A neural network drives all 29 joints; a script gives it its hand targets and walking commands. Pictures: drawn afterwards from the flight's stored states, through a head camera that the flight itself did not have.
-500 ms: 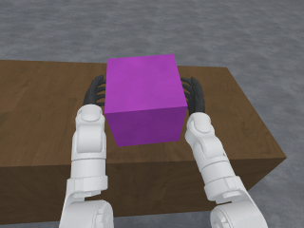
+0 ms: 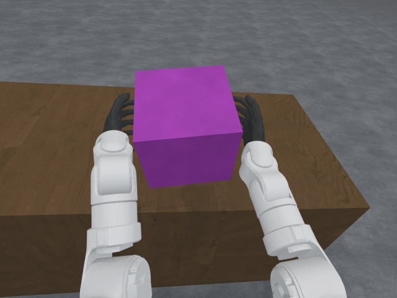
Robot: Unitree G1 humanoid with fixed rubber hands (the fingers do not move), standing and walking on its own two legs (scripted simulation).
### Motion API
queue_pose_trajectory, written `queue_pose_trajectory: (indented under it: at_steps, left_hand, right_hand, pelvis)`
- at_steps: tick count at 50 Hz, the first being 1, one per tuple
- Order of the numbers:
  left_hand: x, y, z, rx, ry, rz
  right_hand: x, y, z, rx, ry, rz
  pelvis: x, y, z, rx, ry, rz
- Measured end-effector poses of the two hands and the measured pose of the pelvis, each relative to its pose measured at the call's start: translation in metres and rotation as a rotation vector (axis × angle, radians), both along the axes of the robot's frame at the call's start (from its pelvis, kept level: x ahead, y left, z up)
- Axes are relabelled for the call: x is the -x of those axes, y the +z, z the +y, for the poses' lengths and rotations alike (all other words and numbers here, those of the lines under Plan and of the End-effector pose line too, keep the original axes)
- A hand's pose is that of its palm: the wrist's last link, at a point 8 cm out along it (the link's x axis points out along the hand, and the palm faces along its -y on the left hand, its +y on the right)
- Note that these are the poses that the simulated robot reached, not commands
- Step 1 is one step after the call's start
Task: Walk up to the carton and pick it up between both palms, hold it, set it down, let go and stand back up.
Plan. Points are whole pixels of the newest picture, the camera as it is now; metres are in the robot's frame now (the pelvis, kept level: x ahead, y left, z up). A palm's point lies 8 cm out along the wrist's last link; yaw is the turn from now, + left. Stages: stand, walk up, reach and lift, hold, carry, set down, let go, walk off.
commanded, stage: hold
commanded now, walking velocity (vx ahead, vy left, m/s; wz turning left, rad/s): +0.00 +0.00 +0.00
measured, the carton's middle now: (185, 128) +0.39 +0.02 +0.16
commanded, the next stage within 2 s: none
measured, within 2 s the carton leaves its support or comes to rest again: neither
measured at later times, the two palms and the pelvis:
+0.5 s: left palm (116, 133) +0.36 +0.15 +0.17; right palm (253, 134) +0.35 -0.11 +0.18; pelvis +0.01 +0.00 +0.00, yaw +0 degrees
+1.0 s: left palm (120, 136) +0.36 +0.14 +0.17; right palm (256, 139) +0.35 -0.12 +0.17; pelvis +0.00 +0.00 +0.00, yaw +0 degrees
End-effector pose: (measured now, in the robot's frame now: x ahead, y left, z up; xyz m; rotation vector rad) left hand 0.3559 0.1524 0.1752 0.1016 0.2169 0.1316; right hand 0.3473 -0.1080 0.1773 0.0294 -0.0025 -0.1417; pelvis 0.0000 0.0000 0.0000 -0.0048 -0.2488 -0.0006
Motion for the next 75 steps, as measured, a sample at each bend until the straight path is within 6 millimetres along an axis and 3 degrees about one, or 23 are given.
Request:
queue_pose_trajectory:
  at_steps: [14,27,47,56,75]
  left_hand:
    - [-0.004,-0.007,0.001,-0.001,0.003,0.017]
    - [-0.001,-0.002,0.000,-0.003,0.003,-0.006]
    - [0.001,-0.008,-0.007,-0.001,-0.004,0.028]
    - [0.001,-0.004,-0.008,0.004,-0.006,0.007]
    - [-0.001,-0.011,-0.003,0.002,-0.003,0.025]
  right_hand:
    - [-0.005,-0.005,0.001,0.008,0.004,0.004]
    - [-0.004,0.006,-0.001,0.012,0.013,-0.019]
    - [0.001,-0.006,-0.007,-0.014,-0.002,0.008]
    - [0.000,0.001,-0.008,0.008,0.001,-0.016]
    - [-0.002,-0.005,-0.003,0.013,0.003,0.000]
  pelvis:
    - [0.000,0.001,0.005,0.002,-0.010,0.019]
    - [-0.005,0.000,0.003,0.003,-0.009,0.002]
    - [0.000,0.000,-0.002,-0.003,-0.007,0.003]
    - [0.000,0.000,-0.003,-0.001,-0.009,0.003]
    - [-0.003,0.000,0.000,-0.001,-0.004,0.001]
